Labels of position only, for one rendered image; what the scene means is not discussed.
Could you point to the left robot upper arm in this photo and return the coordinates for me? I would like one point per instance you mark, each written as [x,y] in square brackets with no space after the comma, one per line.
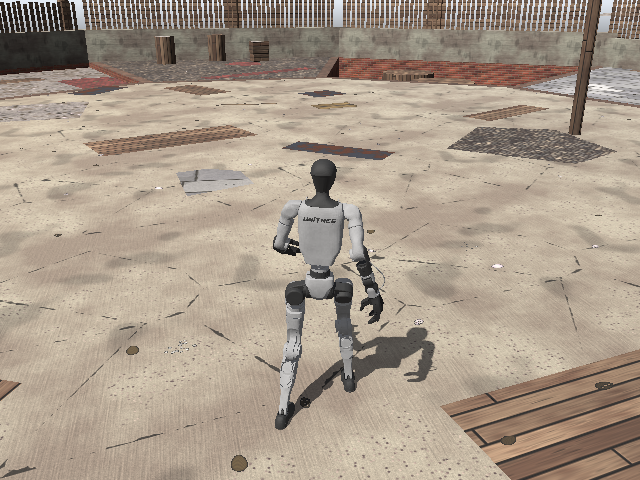
[289,211]

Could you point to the left robot hand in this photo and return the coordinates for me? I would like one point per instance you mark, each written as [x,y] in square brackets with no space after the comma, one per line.
[292,250]

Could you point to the right robot upper arm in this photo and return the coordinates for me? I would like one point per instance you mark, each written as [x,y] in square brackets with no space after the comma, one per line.
[356,231]

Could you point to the left robot forearm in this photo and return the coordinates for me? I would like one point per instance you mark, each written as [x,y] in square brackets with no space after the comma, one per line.
[278,250]

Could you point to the robot foot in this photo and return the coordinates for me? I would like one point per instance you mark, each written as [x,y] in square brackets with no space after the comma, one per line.
[349,385]
[281,420]

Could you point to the robot right foot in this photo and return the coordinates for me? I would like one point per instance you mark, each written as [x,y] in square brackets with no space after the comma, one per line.
[349,385]

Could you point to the right robot forearm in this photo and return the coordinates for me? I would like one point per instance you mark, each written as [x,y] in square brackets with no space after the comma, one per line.
[367,275]

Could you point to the right robot hand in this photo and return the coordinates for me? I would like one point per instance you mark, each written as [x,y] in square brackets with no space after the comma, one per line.
[377,303]

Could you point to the robot left foot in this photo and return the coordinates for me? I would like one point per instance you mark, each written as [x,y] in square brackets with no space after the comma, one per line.
[281,420]

